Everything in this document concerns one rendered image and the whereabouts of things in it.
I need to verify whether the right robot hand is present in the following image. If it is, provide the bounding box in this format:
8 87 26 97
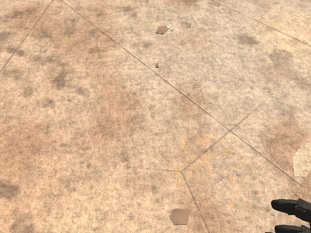
265 198 311 233

